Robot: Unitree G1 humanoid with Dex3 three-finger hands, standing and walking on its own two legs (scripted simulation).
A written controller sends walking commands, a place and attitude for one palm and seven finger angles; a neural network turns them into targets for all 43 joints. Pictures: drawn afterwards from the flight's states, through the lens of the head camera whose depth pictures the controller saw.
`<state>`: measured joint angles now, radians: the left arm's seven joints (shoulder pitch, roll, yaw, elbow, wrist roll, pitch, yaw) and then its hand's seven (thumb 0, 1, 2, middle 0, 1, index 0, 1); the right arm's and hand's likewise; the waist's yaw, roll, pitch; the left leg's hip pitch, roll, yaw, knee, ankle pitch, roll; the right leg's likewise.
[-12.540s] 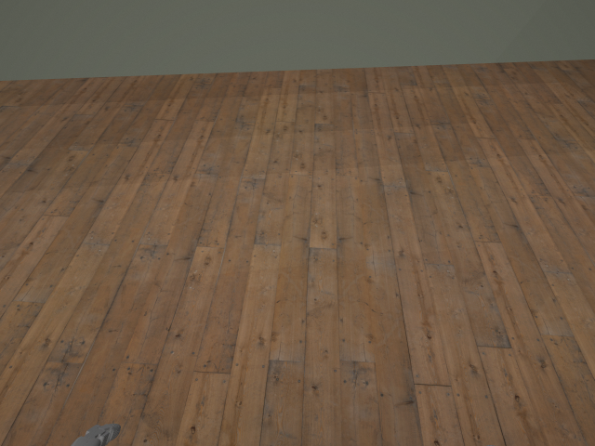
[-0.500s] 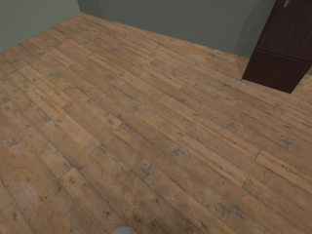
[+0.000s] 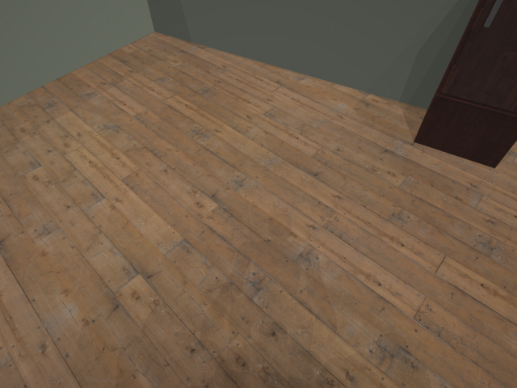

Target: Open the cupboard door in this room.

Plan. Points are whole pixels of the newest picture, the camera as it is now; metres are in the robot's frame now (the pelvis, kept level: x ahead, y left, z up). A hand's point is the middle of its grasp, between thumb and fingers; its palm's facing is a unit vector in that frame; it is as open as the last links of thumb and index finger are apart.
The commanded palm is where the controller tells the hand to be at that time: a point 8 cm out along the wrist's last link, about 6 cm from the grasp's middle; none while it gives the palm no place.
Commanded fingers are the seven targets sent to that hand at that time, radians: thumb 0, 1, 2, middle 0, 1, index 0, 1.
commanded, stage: stand and wait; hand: left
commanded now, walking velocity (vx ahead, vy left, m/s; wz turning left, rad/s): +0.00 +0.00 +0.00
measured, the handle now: (495, 7) +1.58 -0.89 +0.02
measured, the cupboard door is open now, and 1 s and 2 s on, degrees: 0 0 0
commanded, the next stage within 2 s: turn or walk to find it in 0.08 s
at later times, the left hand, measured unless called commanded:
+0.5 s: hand out of the picture +0.02 +0.17 -0.18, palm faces -0.03 -0.98 -0.18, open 7.3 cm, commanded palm none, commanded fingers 0.00 0.90 0.90 -0.20 -0.30 -0.20 -0.30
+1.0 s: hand out of the picture -0.02 +0.17 -0.18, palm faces +0.07 -0.98 -0.20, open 7.4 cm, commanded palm none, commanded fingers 0.00 0.90 0.90 -0.20 -0.30 -0.20 -0.30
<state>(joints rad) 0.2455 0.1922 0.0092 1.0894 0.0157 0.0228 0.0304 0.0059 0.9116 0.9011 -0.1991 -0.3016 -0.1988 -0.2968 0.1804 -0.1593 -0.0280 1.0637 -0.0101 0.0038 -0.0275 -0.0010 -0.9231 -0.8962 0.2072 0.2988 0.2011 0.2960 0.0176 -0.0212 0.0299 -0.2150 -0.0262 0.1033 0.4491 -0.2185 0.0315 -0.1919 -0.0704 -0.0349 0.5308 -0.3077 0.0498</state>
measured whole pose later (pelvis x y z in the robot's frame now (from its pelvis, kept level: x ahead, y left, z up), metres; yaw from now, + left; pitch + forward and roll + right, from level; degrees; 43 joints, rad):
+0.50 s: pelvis -0.01 -0.01 +0.00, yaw -3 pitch -1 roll -1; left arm 0.23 0.17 0.03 1.11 0.01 0.02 0.03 0.01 0.92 0.90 -0.20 -0.30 -0.20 -0.30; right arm 0.31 -0.15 -0.03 1.15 -0.01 0.00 -0.04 0.01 -0.91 -0.90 0.20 0.30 0.19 0.30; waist -0.02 -0.02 0.05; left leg -0.25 0.06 0.12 0.50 -0.25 0.01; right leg -0.20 0.02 -0.01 0.48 -0.27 -0.01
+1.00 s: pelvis -0.01 +0.00 +0.00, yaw +2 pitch -1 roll +0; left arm 0.27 0.16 0.00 1.11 0.01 0.01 0.04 0.01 0.91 0.90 -0.20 -0.30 -0.20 -0.30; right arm 0.22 -0.17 -0.02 1.11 -0.01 0.01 -0.02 0.01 -0.92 -0.90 0.20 0.30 0.20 0.30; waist 0.02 -0.01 0.05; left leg -0.25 0.00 0.06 0.47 -0.21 0.02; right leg -0.18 -0.04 -0.08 0.48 -0.29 0.01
